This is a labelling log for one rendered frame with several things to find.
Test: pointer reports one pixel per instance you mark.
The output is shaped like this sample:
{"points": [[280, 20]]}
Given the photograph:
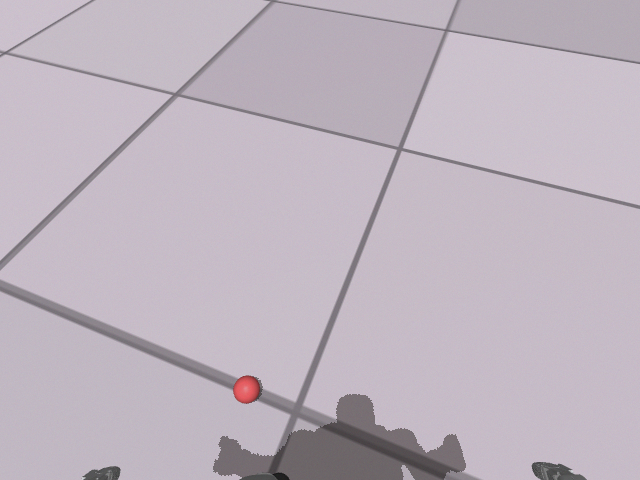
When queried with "ball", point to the ball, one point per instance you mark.
{"points": [[246, 389]]}

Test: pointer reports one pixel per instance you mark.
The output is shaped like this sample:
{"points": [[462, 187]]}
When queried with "right robot hand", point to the right robot hand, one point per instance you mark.
{"points": [[549, 471]]}

